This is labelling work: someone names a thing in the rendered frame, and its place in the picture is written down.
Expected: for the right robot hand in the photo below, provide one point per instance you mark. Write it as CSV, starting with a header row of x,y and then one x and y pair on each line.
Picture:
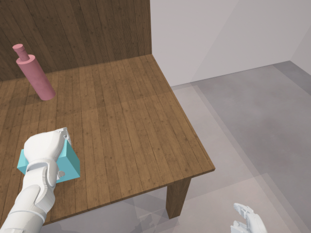
x,y
254,223

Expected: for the left robot forearm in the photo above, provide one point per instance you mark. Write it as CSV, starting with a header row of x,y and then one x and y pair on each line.
x,y
35,200

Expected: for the left robot hand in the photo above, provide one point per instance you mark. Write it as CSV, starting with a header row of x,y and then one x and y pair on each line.
x,y
47,145

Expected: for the sponge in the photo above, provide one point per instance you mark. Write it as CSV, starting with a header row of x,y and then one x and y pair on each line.
x,y
67,162

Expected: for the table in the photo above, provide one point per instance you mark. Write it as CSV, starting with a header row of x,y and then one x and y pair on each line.
x,y
125,123

